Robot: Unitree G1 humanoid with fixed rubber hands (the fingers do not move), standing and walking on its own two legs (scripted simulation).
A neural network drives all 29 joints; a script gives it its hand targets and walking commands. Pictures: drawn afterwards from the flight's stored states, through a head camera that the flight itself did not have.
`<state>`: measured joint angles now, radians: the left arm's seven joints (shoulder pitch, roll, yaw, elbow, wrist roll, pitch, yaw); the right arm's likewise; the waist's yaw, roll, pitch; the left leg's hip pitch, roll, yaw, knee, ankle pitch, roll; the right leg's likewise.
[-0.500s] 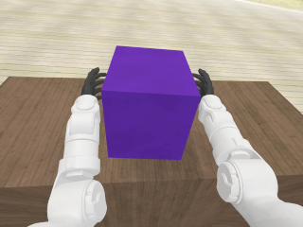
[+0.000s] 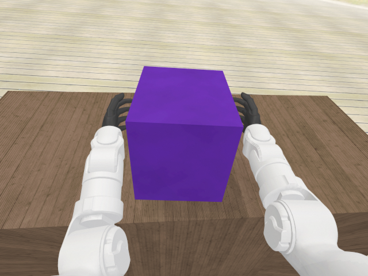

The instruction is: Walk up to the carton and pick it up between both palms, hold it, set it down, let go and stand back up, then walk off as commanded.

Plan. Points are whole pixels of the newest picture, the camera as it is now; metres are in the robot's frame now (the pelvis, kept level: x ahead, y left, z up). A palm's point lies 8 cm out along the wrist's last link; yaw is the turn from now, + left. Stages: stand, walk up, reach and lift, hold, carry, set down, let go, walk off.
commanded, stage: set down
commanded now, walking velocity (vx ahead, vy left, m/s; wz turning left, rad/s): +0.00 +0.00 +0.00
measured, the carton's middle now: (181, 131) +0.46 +0.01 +0.09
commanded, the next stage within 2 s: none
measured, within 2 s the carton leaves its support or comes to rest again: neither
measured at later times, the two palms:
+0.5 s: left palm (118, 135) +0.39 +0.16 +0.13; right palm (252, 133) +0.41 -0.15 +0.14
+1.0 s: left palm (119, 144) +0.39 +0.16 +0.11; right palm (251, 138) +0.41 -0.15 +0.12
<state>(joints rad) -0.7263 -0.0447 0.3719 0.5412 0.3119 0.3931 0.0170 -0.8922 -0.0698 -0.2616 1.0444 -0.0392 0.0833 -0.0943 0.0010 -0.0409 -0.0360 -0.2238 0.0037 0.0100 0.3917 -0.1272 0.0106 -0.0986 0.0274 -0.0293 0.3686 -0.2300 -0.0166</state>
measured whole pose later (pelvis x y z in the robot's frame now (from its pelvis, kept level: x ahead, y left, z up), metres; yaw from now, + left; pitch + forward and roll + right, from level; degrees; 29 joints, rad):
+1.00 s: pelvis +0.01 +0.00 +0.00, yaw +0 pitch -2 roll -1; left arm -0.66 -0.08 0.42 0.66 0.32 0.22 0.02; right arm -0.83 -0.03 -0.41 1.06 -0.21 0.00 -0.03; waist 0.00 -0.04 -0.03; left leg -0.22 0.00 0.01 0.39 -0.14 0.01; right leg -0.10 0.03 -0.03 0.37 -0.24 -0.02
